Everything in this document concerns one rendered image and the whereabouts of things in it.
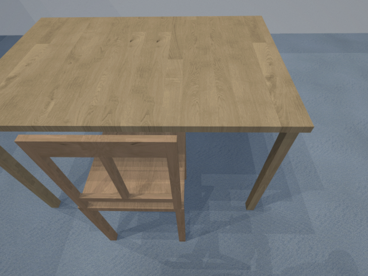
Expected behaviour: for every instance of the table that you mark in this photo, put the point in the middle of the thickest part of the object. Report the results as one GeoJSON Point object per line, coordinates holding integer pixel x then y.
{"type": "Point", "coordinates": [149, 74]}

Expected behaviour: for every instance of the chair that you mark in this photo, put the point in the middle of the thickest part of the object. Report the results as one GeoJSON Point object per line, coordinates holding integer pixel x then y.
{"type": "Point", "coordinates": [131, 171]}

